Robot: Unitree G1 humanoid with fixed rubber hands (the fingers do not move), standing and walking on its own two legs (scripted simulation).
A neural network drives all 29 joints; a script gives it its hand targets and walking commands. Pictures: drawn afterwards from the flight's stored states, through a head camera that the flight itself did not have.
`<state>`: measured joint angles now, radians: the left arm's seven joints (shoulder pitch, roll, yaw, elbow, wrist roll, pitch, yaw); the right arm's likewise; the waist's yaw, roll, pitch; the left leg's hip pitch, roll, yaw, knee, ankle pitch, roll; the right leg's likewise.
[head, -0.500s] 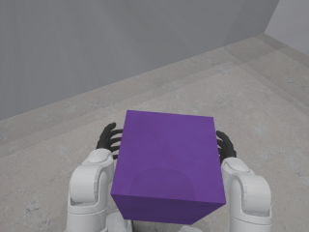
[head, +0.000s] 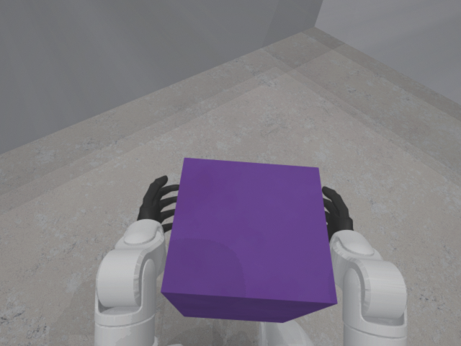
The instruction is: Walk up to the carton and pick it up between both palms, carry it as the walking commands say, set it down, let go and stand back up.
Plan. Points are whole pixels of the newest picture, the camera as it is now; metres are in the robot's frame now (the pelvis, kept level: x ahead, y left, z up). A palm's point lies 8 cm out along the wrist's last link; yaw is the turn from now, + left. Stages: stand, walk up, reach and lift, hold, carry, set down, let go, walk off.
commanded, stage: carry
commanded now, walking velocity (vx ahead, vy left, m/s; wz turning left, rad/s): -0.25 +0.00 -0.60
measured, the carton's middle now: (241, 253) +0.25 +0.01 +0.02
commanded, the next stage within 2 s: none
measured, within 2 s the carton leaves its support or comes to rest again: neither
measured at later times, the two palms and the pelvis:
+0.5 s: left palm (195, 323) +0.14 +0.07 +0.06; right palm out of the picture +0.05 -0.20 +0.06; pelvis -0.16 +0.01 -0.01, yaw -16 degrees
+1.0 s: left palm out of the picture -0.02 +0.00 +0.07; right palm out of the picture -0.19 -0.23 +0.05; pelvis -0.31 +0.03 -0.01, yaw -34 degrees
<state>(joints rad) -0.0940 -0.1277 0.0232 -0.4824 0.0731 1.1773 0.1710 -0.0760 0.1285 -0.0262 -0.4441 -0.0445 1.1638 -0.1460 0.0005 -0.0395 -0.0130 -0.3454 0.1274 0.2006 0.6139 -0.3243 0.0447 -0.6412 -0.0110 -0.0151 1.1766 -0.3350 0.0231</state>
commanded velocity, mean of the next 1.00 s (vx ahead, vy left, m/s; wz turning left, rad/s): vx -0.25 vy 0.00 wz -0.60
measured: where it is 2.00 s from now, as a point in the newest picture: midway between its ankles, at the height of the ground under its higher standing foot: outside the picture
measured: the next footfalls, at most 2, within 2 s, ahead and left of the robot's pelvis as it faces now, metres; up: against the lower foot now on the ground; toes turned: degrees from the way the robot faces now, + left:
right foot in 0.16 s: +0.00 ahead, -0.16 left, +0.00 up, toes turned -10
left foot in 0.48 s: -0.13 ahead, +0.10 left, +0.00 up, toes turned -9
